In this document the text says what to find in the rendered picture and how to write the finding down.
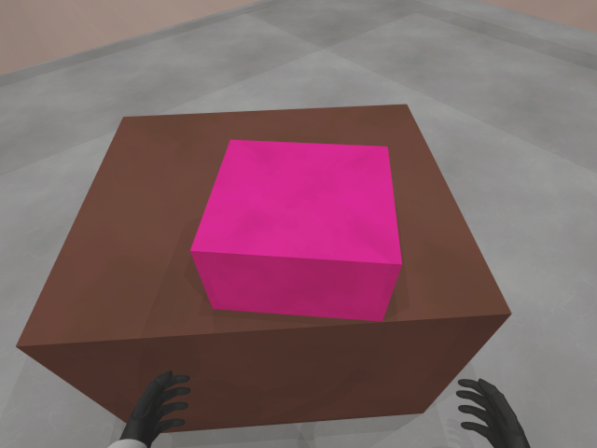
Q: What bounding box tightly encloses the left robot hand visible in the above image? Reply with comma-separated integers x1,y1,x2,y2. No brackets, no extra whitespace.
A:
119,371,190,448

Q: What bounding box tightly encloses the pedestal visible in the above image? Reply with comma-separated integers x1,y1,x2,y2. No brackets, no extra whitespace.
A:
16,105,512,433

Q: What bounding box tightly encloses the right robot hand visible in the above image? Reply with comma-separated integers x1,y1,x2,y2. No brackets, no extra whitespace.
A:
456,378,531,448

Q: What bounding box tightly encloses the carton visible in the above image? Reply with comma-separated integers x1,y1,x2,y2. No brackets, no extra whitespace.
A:
190,140,402,322

